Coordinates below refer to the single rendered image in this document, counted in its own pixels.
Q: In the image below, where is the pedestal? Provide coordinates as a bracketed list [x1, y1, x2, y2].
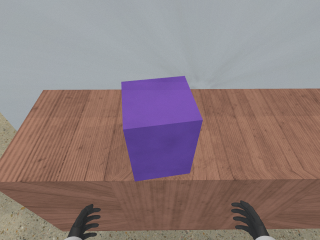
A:
[0, 88, 320, 232]

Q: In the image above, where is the left robot hand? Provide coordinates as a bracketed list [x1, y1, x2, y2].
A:
[67, 204, 101, 240]

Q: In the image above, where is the right robot hand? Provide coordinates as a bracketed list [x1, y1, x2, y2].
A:
[231, 200, 270, 240]

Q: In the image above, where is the carton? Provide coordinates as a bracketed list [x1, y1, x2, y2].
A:
[121, 76, 203, 182]

